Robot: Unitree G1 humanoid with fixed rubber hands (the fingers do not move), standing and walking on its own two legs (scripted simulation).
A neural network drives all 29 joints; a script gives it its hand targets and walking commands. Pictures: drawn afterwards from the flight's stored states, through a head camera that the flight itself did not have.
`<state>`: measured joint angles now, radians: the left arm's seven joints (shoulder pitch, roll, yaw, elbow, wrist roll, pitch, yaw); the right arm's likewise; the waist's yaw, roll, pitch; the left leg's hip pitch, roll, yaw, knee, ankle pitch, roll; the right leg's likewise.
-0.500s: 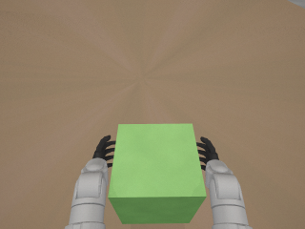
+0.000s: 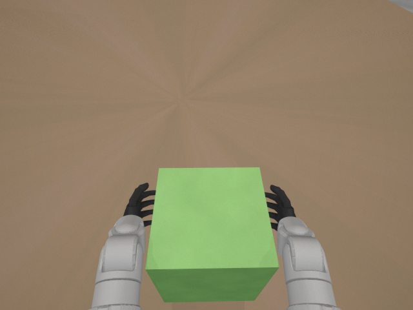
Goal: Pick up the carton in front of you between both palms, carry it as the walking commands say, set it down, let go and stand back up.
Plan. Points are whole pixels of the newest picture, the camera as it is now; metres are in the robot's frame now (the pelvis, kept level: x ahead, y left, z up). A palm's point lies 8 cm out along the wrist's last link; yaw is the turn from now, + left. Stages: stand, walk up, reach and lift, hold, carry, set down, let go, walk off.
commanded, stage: set down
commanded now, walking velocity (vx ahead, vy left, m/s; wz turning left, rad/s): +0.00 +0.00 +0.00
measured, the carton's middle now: (209, 238) +0.28 +0.00 -0.04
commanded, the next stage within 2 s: none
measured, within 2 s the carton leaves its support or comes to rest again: neither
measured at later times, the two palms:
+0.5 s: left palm (148, 226) +0.33 +0.15 -0.07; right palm (272, 230) +0.32 -0.15 -0.07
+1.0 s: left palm (152, 243) +0.36 +0.16 -0.25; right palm (250, 240) +0.38 -0.14 -0.25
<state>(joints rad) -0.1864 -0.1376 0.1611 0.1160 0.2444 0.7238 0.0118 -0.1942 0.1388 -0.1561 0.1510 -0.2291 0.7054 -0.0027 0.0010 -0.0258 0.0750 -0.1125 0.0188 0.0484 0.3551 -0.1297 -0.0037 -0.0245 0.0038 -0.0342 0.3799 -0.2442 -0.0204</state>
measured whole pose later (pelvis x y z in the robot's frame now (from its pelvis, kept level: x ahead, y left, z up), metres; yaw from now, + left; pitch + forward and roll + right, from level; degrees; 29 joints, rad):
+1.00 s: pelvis -0.05 +0.00 -0.18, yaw -5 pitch +41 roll +0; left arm -0.70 -0.13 0.50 0.51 0.25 0.25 0.02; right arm -0.77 0.08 -0.40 0.65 -0.22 0.23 -0.02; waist 0.06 -0.05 -0.23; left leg -1.67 0.00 -0.01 1.34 -0.39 0.00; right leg -1.60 0.06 0.01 1.40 -0.51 -0.01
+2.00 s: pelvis -0.10 +0.01 -0.39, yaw -4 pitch +44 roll +1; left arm -1.22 0.14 0.47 0.79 0.04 0.23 0.05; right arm -1.34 -0.17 -0.19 0.95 -0.08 0.20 -0.13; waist 0.15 -0.02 0.15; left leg -2.35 -0.01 -0.01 2.05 -0.46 -0.03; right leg -2.28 0.07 -0.02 2.14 -0.62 -0.02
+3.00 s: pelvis -0.10 +0.01 -0.41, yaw -4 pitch +39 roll +2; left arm -1.31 0.25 0.52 1.05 0.03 0.11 -0.03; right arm -1.44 -0.18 -0.18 1.09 -0.15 0.12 -0.04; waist 0.13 0.02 0.28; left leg -2.33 -0.01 0.00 2.12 -0.47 -0.03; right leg -2.28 0.09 0.00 2.22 -0.63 -0.01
